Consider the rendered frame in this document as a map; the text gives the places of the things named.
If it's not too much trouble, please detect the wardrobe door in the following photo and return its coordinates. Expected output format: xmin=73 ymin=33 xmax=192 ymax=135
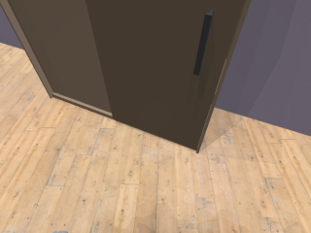
xmin=7 ymin=0 xmax=112 ymax=113
xmin=86 ymin=0 xmax=245 ymax=149

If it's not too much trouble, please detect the handle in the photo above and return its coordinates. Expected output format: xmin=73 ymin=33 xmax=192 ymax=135
xmin=193 ymin=10 xmax=214 ymax=76

